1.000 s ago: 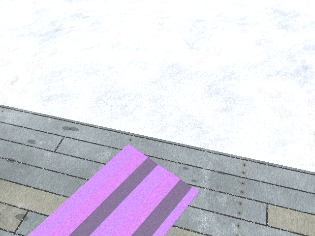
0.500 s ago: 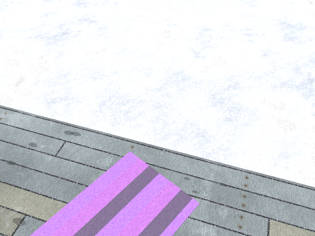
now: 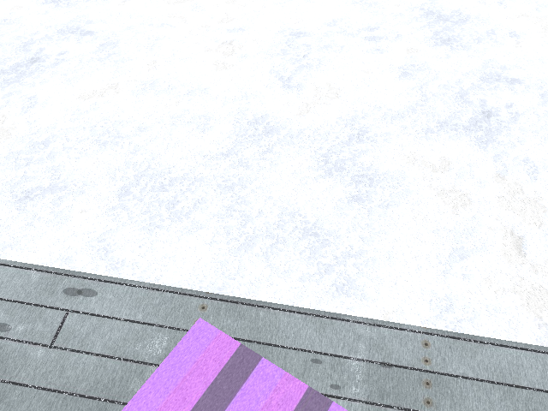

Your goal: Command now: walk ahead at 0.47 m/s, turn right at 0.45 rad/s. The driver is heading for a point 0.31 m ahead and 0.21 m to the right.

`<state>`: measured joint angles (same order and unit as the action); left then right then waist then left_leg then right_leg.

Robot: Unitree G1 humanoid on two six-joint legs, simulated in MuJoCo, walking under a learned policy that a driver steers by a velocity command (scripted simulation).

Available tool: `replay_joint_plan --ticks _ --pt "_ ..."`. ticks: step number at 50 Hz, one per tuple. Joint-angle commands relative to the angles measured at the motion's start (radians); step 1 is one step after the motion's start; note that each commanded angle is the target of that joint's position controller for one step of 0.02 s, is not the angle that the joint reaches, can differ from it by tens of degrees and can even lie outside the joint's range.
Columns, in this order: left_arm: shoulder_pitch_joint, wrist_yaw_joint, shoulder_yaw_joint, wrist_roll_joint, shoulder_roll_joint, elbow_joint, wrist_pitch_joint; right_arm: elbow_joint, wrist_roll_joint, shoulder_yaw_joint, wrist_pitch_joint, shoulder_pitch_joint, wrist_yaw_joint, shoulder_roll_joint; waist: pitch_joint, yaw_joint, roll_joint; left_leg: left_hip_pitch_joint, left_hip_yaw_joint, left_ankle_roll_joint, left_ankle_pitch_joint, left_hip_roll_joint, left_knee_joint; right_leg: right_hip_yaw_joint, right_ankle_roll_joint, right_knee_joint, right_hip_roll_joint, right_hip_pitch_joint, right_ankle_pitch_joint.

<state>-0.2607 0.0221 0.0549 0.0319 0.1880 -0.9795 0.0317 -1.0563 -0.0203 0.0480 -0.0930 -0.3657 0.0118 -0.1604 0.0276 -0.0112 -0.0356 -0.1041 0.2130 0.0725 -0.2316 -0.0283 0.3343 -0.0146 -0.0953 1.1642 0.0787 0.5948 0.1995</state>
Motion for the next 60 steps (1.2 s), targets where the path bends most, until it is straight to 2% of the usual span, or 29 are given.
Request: replay_joint_plan --ticks 1,5,9,11,12,13,14,15,16,17,18,19,21,22,23,25,27,31,34,35,36,37,38,39,40,41,42,47,60 --pt "-0.002 0.012 0.005 0.001 -0.005 0.05 -0.017 0.03 -0.005 0.011 -0.017 -0.072 0.011 -0.081 0.101 -0.01 0.083 -0.021 -0.157 0.075 0.151 0.291 -0.203 0.016 0.004 -0.034 0.031 0.15 -0.089" --pt "0.155 0.016 -0.005 0.004 -0.028 0.115 -0.012 0.025 0.002 0.0 -0.016 -0.126 0.023 -0.067 0.126 0.023 0.094 0.01 -0.047 0.063 0.35 0.273 -0.159 -0.059 0.006 -0.311 0.0 0.123 -0.194" --pt "0.21 0.02 -0.002 0.003 -0.017 0.159 -0.01 0.021 0.001 0.002 -0.003 -0.168 0.029 -0.101 0.117 0.03 0.114 0.105 0.033 0.038 0.68 0.299 -0.057 -0.155 -0.036 -0.441 -0.051 0.026 -0.156" --pt "0.146 -0.005 0.01 0.009 -0.001 0.151 -0.012 0.038 0.002 0.009 0.005 -0.135 0.045 -0.135 0.06 -0.006 0.121 0.134 0.07 0.027 1.008 0.303 0.094 -0.204 -0.071 -0.453 -0.119 -0.099 -0.066" --pt "0.054 -0.019 0.017 0.007 0.01 0.129 -0.007 0.054 0.004 0.022 0.008 -0.109 0.052 -0.18 0.005 -0.048 0.148 0.133 0.078 0.028 1.092 0.302 0.235 -0.209 -0.092 -0.459 -0.151 -0.202 -0.029" --pt "-0.04 -0.028 0.031 0.005 0.041 0.104 0.0 0.069 0.011 0.027 0.012 -0.086 0.049 -0.196 -0.067 -0.088 0.154 0.102 0.069 0.025 1.032 0.305 0.393 -0.185 -0.115 -0.518 -0.171 -0.337 -0.043" --pt "-0.135 -0.033 0.054 0.009 0.091 0.08 0.009 0.087 0.02 0.03 0.017 -0.053 0.04 -0.203 -0.121 -0.154 0.129 0.001 0.071 -0.002 0.816 0.282 0.619 -0.127 -0.141 -0.651 -0.164 -0.511 -0.11" --pt "-0.156 -0.04 0.078 0.013 0.197 0.08 0.019 0.122 0.014 0.017 0.018 -0.067 0.034 -0.121 -0.181 -0.122 -0.025 -0.258 0.052 -0.037 0.037 0.175 0.955 0.164 -0.194 -0.652 0.076 -0.724 -0.387" --pt "-0.171 -0.034 0.089 -0.005 0.275 0.104 0.014 0.18 0.037 0.009 0.022 -0.167 0.031 -0.08 -0.35 -0.065 -0.112 -0.496 -0.112 -0.087 -0.365 0.026 1.236 0.623 -0.384 -0.708 0.344 -0.941 -0.846" --pt "-0.18 -0.04 0.081 -0.029 0.238 0.099 -0.002 0.182 0.032 0.014 0.025 -0.09 0.035 -0.104 -0.312 -0.095 0.054 -0.536 -0.204 -0.098 -0.226 0.074 1.211 0.505 -0.365 -0.777 0.334 -0.84 -0.854" --pt "-0.133 -0.044 0.06 -0.034 0.18 0.078 0.002 0.191 0.033 0.008 0.027 -0.049 0.036 -0.09 -0.174 -0.063 0.024 -0.544 -0.209 -0.096 -0.191 0.101 1.146 0.384 -0.323 -0.801 0.294 -0.713 -0.833" --pt "-0.108 -0.047 0.044 -0.028 0.118 0.068 0.005 0.176 0.02 0.013 0.031 -0.048 0.039 -0.096 -0.095 -0.033 0.047 -0.521 -0.209 -0.091 -0.196 0.119 1.09 0.301 -0.262 -0.812 0.225 -0.609 -0.75" --pt "-0.049 -0.06 0.019 -0.014 0.064 0.09 0.012 0.163 0.003 0.02 0.077 -0.066 0.036 -0.098 -0.054 0.029 0.069 -0.41 -0.228 -0.088 -0.153 0.135 0.971 0.191 -0.182 -0.843 0.152 -0.444 -0.706" --pt "-0.052 -0.057 0.009 -0.009 0.057 0.091 0.02 0.163 0.005 0.018 0.097 -0.065 0.03 -0.079 -0.047 0.046 0.059 -0.364 -0.233 -0.088 -0.144 0.128 0.895 0.157 -0.157 -0.847 0.127 -0.407 -0.747" --pt "-0.065 -0.057 0.008 -0.01 0.075 0.086 0.027 0.161 0.002 0.014 0.111 -0.069 0.025 -0.061 -0.045 0.06 0.045 -0.335 -0.224 -0.089 -0.119 0.115 0.843 0.126 -0.146 -0.843 0.107 -0.38 -0.8" --pt "-0.074 -0.054 0.004 -0.009 0.105 0.087 0.035 0.163 0.005 0.012 0.126 -0.043 0.023 -0.059 -0.047 0.066 0.011 -0.32 -0.211 -0.085 -0.046 0.1 0.745 0.073 -0.112 -0.838 0.076 -0.374 -0.894" --pt "-0.085 -0.052 -0.007 -0.014 0.099 0.089 0.033 0.17 0.003 0.007 0.136 -0.001 0.026 -0.063 -0.055 0.058 -0.029 -0.31 -0.207 -0.082 0.013 0.094 0.64 0.046 -0.068 -0.832 0.058 -0.392 -0.902" --pt "-0.111 -0.054 -0.026 -0.017 0.083 0.092 0.008 0.195 0.015 -0.003 0.147 0.105 0.039 -0.075 -0.05 0.017 -0.061 -0.268 -0.198 -0.082 0.024 0.082 0.466 0.058 -0.04 -0.836 0.062 -0.409 -0.759" --pt "-0.104 -0.061 -0.042 -0.013 0.067 0.091 -0.005 0.193 0.013 -0.016 0.151 0.121 0.051 -0.075 -0.018 0.005 -0.071 -0.206 -0.202 -0.082 -0.021 0.085 0.358 0.102 -0.057 -0.857 0.086 -0.372 -0.562" --pt "-0.107 -0.064 -0.045 -0.018 0.067 0.086 -0.009 0.187 0.009 -0.022 0.145 0.105 0.052 -0.068 -0.017 0.007 -0.065 -0.187 -0.206 -0.08 -0.037 0.089 0.324 0.123 -0.066 -0.853 0.092 -0.371 -0.501" --pt "-0.099 -0.067 -0.048 -0.019 0.065 0.085 -0.013 0.178 0.007 -0.026 0.137 0.086 0.052 -0.068 -0.012 0.011 -0.047 -0.156 -0.209 -0.075 -0.043 0.093 0.26 0.143 -0.071 -0.851 0.097 -0.364 -0.414" --pt "-0.091 -0.07 -0.047 -0.022 0.072 0.08 -0.019 0.166 0.003 -0.035 0.125 0.053 0.05 -0.061 -0.003 0.034 -0.004 -0.09 -0.218 -0.069 0.065 0.111 0.126 0.149 -0.057 -0.844 0.084 -0.338 -0.287" --pt "-0.108 -0.072 -0.047 -0.028 0.07 0.075 -0.021 0.152 -0.001 -0.034 0.108 0.02 0.049 -0.087 -0.011 0.032 0.05 -0.003 -0.26 -0.06 0.225 0.161 0.064 0.153 -0.029 -0.831 0.045 -0.3 -0.147" --pt "-0.191 -0.071 -0.043 -0.029 0.062 0.063 -0.021 0.145 -0.001 -0.029 0.096 0.013 0.048 -0.139 -0.015 -0.028 0.133 0.046 -0.325 -0.038 0.381 0.229 0.086 0.13 -0.013 -0.828 -0.022 -0.277 -0.023" --pt "-0.218 -0.067 -0.048 -0.041 0.044 0.037 -0.034 0.138 0.022 -0.027 0.095 0.069 0.042 -0.138 0.007 -0.042 0.224 -0.086 -0.336 -0.006 0.258 0.217 0.053 0.103 0.001 -0.888 -0.055 -0.355 0.037" --pt "-0.171 -0.067 -0.044 -0.035 0.07 0.034 -0.042 0.145 0.024 -0.039 0.092 0.087 0.035 -0.092 0.033 -0.014 0.179 -0.156 -0.334 -0.016 0.146 0.191 0.007 0.104 0.008 -0.893 -0.045 -0.424 0.011" --pt "-0.148 -0.065 -0.039 -0.036 0.077 0.028 -0.048 0.134 0.025 -0.043 0.094 0.079 0.032 -0.081 0.036 -0.005 0.144 -0.167 -0.316 -0.025 0.118 0.173 -0.004 0.106 0.011 -0.884 -0.035 -0.453 -0.026" --pt "-0.133 -0.063 -0.049 -0.034 0.045 -0.011 -0.046 0.089 0.019 -0.045 0.09 0.027 0.04 -0.082 0.013 0.006 0.064 -0.103 -0.299 -0.022 0.134 0.156 -0.014 0.11 0.019 -0.904 -0.011 -0.465 -0.072" --pt "-0.144 -0.074 -0.066 -0.036 0.036 -0.096 -0.044 0.016 0.019 -0.061 0.097 -0.016 0.042 -0.08 0.016 0.012 0.038 -0.065 -0.294 -0.005 0.206 0.143 -0.008 0.101 0.029 -0.876 0.005 -0.437 -0.114"
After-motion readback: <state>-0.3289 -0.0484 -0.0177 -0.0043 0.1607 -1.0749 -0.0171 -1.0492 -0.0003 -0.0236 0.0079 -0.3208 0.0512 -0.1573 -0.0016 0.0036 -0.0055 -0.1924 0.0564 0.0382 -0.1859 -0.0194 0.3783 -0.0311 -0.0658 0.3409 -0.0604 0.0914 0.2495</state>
